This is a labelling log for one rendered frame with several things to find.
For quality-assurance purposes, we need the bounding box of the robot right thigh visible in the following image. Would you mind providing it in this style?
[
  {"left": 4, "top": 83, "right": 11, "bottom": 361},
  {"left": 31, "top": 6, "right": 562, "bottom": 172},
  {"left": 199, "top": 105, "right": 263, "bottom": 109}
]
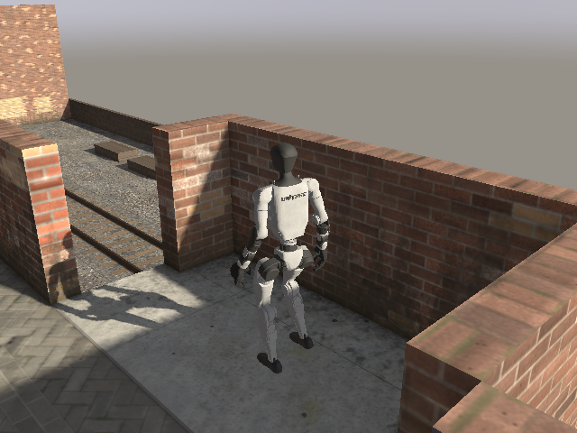
[{"left": 281, "top": 245, "right": 314, "bottom": 297}]

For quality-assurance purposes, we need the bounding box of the left robot upper arm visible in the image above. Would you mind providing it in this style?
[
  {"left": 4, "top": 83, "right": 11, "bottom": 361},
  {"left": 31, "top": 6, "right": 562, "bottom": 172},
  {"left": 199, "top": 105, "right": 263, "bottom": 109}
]
[{"left": 252, "top": 186, "right": 272, "bottom": 240}]

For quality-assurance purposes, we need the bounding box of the left robot forearm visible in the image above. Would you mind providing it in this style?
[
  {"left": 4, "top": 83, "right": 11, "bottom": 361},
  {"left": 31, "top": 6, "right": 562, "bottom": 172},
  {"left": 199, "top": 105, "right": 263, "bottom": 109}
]
[{"left": 237, "top": 226, "right": 261, "bottom": 269}]

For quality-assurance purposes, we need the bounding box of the right robot upper arm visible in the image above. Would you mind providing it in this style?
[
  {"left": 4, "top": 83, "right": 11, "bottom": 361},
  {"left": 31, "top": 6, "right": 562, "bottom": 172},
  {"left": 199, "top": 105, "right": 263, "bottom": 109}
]
[{"left": 302, "top": 178, "right": 328, "bottom": 225}]

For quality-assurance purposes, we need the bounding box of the left robot shin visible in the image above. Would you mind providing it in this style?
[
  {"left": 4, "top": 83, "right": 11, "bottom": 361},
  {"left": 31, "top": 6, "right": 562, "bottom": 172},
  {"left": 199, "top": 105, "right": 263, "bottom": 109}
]
[{"left": 257, "top": 308, "right": 277, "bottom": 363}]

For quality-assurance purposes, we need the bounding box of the right robot forearm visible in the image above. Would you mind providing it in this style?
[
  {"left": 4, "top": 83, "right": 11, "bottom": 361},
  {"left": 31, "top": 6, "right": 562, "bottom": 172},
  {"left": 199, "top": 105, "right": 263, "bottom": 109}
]
[{"left": 316, "top": 219, "right": 329, "bottom": 250}]

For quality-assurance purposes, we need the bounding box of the robot left hand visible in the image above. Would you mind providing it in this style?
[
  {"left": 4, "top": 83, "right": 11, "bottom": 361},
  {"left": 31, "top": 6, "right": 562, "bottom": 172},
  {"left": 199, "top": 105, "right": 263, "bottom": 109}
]
[{"left": 230, "top": 263, "right": 251, "bottom": 287}]

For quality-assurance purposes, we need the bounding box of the robot right hand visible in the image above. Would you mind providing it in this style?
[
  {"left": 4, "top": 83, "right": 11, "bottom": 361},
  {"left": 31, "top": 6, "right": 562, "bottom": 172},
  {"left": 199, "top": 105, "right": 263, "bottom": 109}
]
[{"left": 311, "top": 246, "right": 328, "bottom": 272}]

